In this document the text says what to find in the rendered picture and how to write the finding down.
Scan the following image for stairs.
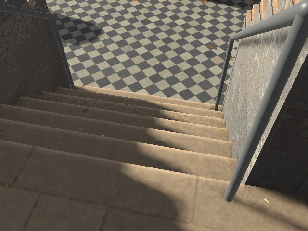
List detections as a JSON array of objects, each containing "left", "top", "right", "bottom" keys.
[{"left": 0, "top": 84, "right": 238, "bottom": 182}]

